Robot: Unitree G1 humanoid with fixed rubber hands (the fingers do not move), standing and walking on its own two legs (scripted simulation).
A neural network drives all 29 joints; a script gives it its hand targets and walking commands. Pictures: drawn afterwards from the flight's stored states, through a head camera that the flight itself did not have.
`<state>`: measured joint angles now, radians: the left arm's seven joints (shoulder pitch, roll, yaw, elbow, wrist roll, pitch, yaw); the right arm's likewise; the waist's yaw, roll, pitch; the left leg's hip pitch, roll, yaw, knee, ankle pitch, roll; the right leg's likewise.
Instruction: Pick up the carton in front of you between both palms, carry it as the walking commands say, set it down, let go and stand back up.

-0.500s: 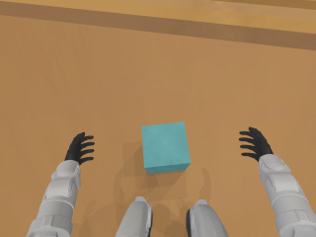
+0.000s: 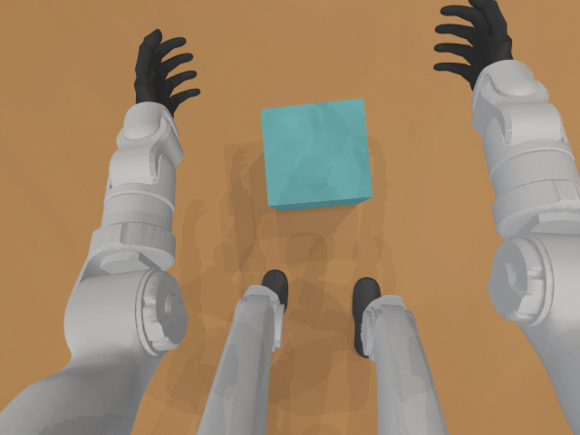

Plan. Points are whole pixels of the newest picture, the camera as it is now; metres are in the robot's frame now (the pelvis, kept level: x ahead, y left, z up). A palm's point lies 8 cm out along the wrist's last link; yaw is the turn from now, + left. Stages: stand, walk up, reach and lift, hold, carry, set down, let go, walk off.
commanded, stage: reach and lift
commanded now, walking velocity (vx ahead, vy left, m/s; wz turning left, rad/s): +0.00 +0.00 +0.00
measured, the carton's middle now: (315, 163) +0.51 +0.03 -0.52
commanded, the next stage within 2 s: none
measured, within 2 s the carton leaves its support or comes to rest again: leaves its support in 1.68 s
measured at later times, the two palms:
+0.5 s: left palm (210, 155) +0.48 +0.23 -0.32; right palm (422, 138) +0.53 -0.16 -0.33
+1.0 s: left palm (234, 162) +0.49 +0.21 -0.45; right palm (400, 148) +0.54 -0.15 -0.46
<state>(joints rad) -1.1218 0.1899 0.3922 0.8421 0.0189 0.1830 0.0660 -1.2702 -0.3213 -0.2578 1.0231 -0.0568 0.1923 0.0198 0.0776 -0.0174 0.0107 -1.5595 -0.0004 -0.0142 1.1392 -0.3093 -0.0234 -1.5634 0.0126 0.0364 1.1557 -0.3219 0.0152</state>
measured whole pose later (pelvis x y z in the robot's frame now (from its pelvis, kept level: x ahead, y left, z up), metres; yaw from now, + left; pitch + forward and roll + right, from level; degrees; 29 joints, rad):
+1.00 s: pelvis -0.02 +0.00 -0.27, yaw +2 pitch +38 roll +2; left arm -1.40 0.30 0.16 1.11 -0.24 0.01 0.14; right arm -1.48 -0.43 0.03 1.15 0.23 0.04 -0.09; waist 0.06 0.02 0.37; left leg -2.28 -0.03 -0.02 2.17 -0.56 -0.05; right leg -2.27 0.04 0.06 2.20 -0.59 0.04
